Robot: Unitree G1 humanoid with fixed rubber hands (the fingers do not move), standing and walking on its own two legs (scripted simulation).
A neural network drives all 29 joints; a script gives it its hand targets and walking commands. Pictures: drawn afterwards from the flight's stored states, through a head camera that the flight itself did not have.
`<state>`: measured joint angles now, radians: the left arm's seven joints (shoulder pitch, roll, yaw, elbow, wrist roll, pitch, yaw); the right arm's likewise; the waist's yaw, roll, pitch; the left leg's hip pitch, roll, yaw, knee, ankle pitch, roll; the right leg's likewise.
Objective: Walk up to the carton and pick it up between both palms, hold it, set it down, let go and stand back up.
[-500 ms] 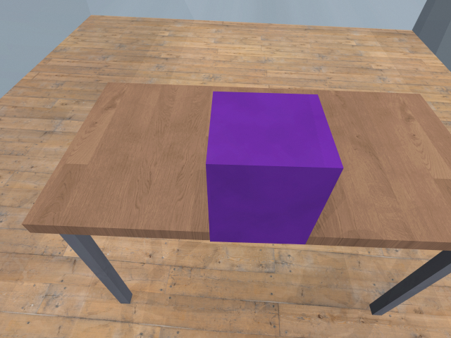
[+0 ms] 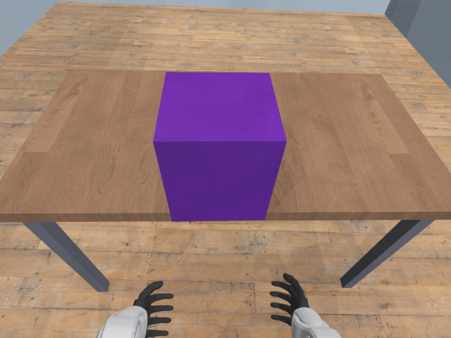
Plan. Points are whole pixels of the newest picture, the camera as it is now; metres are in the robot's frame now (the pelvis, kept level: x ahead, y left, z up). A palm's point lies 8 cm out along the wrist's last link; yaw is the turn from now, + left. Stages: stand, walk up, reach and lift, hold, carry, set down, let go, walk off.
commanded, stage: reach and lift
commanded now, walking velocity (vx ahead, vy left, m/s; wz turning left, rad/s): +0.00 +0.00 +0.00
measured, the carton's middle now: (218, 150) +0.49 +0.03 +0.04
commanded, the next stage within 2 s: none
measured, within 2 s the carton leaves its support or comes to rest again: neither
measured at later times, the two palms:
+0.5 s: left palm out of the picture +0.14 +0.25 -0.06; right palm (315, 332) +0.16 -0.15 -0.08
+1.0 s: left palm out of the picture +0.14 +0.26 -0.06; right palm (326, 320) +0.18 -0.17 -0.06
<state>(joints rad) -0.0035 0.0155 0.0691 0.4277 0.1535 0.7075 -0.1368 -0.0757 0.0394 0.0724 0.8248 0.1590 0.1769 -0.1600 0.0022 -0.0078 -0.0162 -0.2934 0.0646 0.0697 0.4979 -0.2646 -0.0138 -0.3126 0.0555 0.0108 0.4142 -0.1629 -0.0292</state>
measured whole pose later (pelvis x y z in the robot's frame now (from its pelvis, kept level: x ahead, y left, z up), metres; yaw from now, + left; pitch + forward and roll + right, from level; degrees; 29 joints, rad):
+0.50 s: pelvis -0.01 -0.02 +0.00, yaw +3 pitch +0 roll +0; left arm 0.04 0.30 0.11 0.58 -0.08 0.44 -0.18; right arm 0.19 0.04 0.12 0.43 0.14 0.33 -0.26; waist 0.04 0.00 -0.01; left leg -0.20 0.07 0.07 0.42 -0.21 0.00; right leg -0.24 0.04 -0.03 0.41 -0.16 -0.05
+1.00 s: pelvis +0.02 +0.02 +0.00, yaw +3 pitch -1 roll -1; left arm 0.29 0.29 -0.08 0.38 -0.17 0.11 -0.01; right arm 0.32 -0.07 -0.01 0.41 0.07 0.03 -0.06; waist 0.06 -0.01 0.00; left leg -0.18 0.05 0.08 0.46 -0.28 0.01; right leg -0.18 0.02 -0.02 0.39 -0.20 0.00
